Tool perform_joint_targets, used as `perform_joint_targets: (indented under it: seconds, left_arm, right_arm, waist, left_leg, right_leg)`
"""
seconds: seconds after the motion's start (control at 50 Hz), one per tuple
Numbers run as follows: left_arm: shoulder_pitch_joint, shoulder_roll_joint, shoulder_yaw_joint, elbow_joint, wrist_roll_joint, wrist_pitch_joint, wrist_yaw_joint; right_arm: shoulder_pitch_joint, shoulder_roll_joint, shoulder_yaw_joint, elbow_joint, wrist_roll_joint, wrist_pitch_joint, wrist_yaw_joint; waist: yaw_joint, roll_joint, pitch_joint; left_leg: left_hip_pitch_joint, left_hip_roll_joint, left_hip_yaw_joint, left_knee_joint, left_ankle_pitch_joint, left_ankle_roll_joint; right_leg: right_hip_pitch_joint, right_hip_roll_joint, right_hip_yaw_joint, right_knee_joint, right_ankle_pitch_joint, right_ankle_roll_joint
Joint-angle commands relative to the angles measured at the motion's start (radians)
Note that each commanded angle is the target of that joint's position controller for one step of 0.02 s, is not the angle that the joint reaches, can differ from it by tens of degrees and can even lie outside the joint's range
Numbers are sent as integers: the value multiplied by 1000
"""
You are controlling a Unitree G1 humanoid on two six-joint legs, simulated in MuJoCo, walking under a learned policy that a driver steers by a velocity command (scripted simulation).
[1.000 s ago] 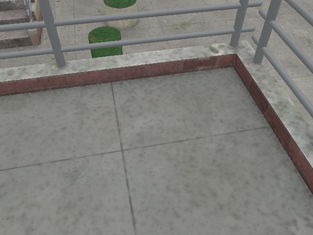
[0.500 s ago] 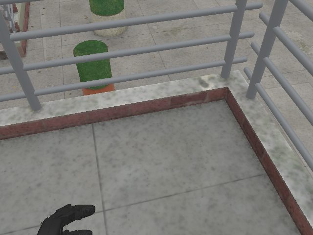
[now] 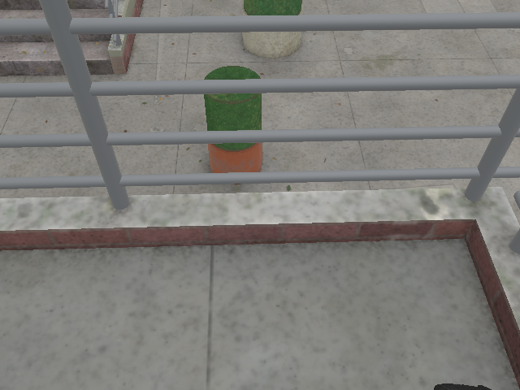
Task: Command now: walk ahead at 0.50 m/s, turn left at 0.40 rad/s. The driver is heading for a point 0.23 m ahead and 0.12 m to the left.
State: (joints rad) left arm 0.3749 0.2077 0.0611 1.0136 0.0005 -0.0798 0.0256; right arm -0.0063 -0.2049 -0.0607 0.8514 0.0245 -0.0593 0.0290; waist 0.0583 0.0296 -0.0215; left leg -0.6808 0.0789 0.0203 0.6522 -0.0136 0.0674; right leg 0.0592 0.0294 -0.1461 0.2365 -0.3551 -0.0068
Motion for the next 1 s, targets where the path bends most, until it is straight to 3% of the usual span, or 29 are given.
perform_joint_targets:
  seconds: [0.02, 0.04, 0.06, 0.08, 0.1, 0.12, 0.14, 0.16, 0.18, 0.2, 0.24, 0.26, 0.3, 0.34, 0.36, 0.38, 0.4, 0.46, 0.48, 0.5, 0.52, 0.54, 0.56, 0.58, 0.6, 0.66, 0.72, 0.88, 1.0]
  left_arm:
    - [0, 178, 42, -39, -14, 11, 13]
    - [-16, 183, 42, -41, -14, 19, 17]
    - [-33, 178, 38, -59, -5, 21, 20]
    - [-63, 135, 18, -108, 28, 3, 19]
    - [45, 25, -21, -102, 14, -31, -6]
    - [-13, 120, 5, -88, -13, -55, -24]
    - [-136, 153, 10, -125, -37, -62, -21]
    - [-177, 148, 10, -128, -23, -53, -9]
    - [-177, 163, 23, -122, -3, -34, 2]
    - [-144, 153, 30, -120, -18, -16, 10]
    - [-123, 94, 23, -127, -11, 13, 21]
    - [-32, 44, -5, -91, 53, 40, -4]
    - [-41, 44, -8, -88, 45, 55, -13]
    - [-98, 66, -12, -95, 30, 59, -8]
    - [-258, 100, 2, -155, -10, 40, 5]
    - [-289, 120, 2, -168, -2, 31, 9]
    - [-285, 114, 1, -163, 5, 28, 11]
    - [-269, 133, 6, -160, 8, 23, 9]
    - [-250, 118, 5, -151, 11, 24, 12]
    - [-270, 124, 0, -161, 25, 19, 14]
    - [-293, 178, 9, -175, 43, 25, 29]
    - [-305, 211, 15, -168, 31, 37, 36]
    - [-322, 153, 6, -159, 11, 48, 33]
    - [-329, 116, -1, -159, 3, 52, 26]
    - [-338, 108, -6, -159, 10, 52, 22]
    - [-342, 128, -3, -144, 15, 33, 5]
    - [-353, 135, -5, -132, 11, 29, 2]
    - [-407, 145, -10, -109, 9, 47, 6]
    - [-427, 148, -13, -91, 12, 58, 9]
  right_arm:
    - [-95, -64, -11, -100, -4, -12, 17]
    - [17, -98, -29, -73, -7, -13, 14]
    - [190, -173, -63, -29, -16, -15, 5]
    - [367, -275, -85, 7, -32, -13, -15]
    - [361, -304, -79, 11, -39, -10, -16]
    - [372, -237, -62, -6, -44, -5, -26]
    - [261, -195, -50, -39, -51, -8, -40]
    - [183, -168, -39, -52, -44, -14, -38]
    - [133, -125, -24, -64, -34, -24, -33]
    - [128, -110, -21, -48, -25, -21, -25]
    - [128, -112, -18, -37, -38, -24, -16]
    - [238, -120, -13, 8, -42, -27, -30]
    - [230, -130, -12, 17, -45, -27, -35]
    - [213, -126, -8, 16, -41, -24, -31]
    - [112, -172, -20, -15, -20, -26, -37]
    - [99, -165, -13, -18, -31, -17, -41]
    - [108, -158, -9, -8, -39, -12, -42]
    - [122, -138, 1, 17, -41, -2, -39]
    - [99, -91, 18, 10, -41, -2, -41]
    - [146, -76, 23, 21, -38, 1, -43]
    - [175, -96, 18, 20, -55, 5, -51]
    - [255, -106, 10, 24, -66, 8, -48]
    - [230, -93, 14, 27, -56, 16, -58]
    - [172, -108, 14, 20, -50, 29, -65]
    - [141, -110, 12, 18, -42, 42, -71]
    - [116, -116, 15, 15, -54, 66, -81]
    - [90, -125, 14, 20, -45, 63, -79]
    - [67, -135, 11, 58, -39, 61, -73]
    - [64, -138, 14, 87, -42, 53, -71]
  waist:
    - [-30, -120, 49]
    - [-93, -138, 6]
    - [-162, -121, -86]
    - [-207, 50, -221]
    - [-123, 279, -395]
    - [-162, 129, -424]
    - [-156, 109, -297]
    - [-118, -12, -202]
    - [-77, -49, -159]
    - [-42, -37, -127]
    - [-12, 2, -104]
    - [4, -24, -98]
    - [10, 47, -82]
    - [-8, 71, -77]
    - [-31, 71, -104]
    - [-34, 35, -112]
    - [-40, 41, -109]
    - [-40, 66, -54]
    - [-20, 60, -56]
    - [-36, 27, -54]
    - [-62, -54, -52]
    - [-127, -144, -75]
    - [-112, -172, -78]
    - [-85, -142, -49]
    - [-77, -121, -37]
    - [-71, -110, -41]
    - [-63, -82, -68]
    - [-62, -32, -55]
    - [-64, -35, -34]
  left_leg:
    - [52, -59, 74, -54, -142, 43]
    - [217, -109, 103, -104, -123, 66]
    - [480, -122, 68, -139, -11, 94]
    - [839, 99, -227, -82, 327, 161]
    - [1128, 353, -707, -234, 479, 376]
    - [1106, 303, -656, -260, 449, 324]
    - [987, 266, -474, -254, 537, 277]
    - [818, 226, -355, -271, 591, 237]
    - [686, 192, -286, -292, 594, 216]
    - [562, 163, -229, -309, 585, 196]
    - [449, 129, -159, -341, 614, 196]
    - [447, 103, -108, -336, 702, 171]
    - [448, 72, -57, -339, 714, 146]
    - [458, 64, -44, -348, 639, 130]
    - [444, 98, -78, -366, 526, 132]
    - [463, 106, -87, -366, 463, 132]
    - [464, 107, -95, -368, 404, 135]
    - [445, 104, -130, -347, 218, 138]
    - [451, 87, -129, -311, 156, 104]
    - [466, 48, -136, -295, 105, 64]
    - [436, 7, -122, -230, 21, 34]
    - [375, -55, -90, -240, -142, 5]
    - [408, -78, -53, -253, -216, -17]
    - [436, -78, -45, -254, -220, -24]
    - [443, -72, -49, -248, -209, -22]
    - [476, -54, -70, -249, -126, -21]
    - [495, -44, -75, -239, -49, -21]
    - [495, -37, -68, -244, -94, -27]
    - [479, -33, -63, -256, -156, -31]
  right_leg:
    - [47, -305, 44, 116, 862, -114]
    - [22, -275, 20, 258, 1045, -89]
    - [-86, -221, -4, 477, 1036, -55]
    - [-397, -140, -14, 825, 573, -9]
    - [-712, 45, 101, 1165, -225, 51]
    - [-754, -24, 261, 1221, -195, 30]
    - [-800, -70, 239, 1199, -119, 27]
    - [-776, -119, 210, 1145, -60, 31]
    - [-720, -143, 200, 1082, -53, 34]
    - [-643, -154, 203, 1044, -57, 27]
    - [-582, -143, 187, 951, -11, 31]
    - [-521, -107, 144, 877, 32, 24]
    - [-508, -95, 128, 752, 95, 22]
    - [-475, -97, 124, 630, 161, 18]
    - [-489, -133, 192, 605, 230, 30]
    - [-482, -134, 201, 553, 243, 38]
    - [-464, -129, 201, 508, 248, 44]
    - [-409, -110, 184, 392, 216, 38]
    - [-357, -112, 186, 278, 250, 17]
    - [-303, -116, 199, 194, 355, 0]
    - [-235, -163, 248, 207, 545, -16]
    - [-162, -202, 291, 237, 629, -71]
    - [-208, -189, 295, 213, 476, -93]
    - [-258, -164, 288, 189, 365, -81]
    - [-272, -151, 274, 180, 337, -67]
    - [-257, -123, 242, 203, 400, -51]
    - [-215, -120, 236, 224, 492, -57]
    - [-201, -115, 237, 213, 437, -76]
    - [-210, -105, 236, 191, 348, -74]
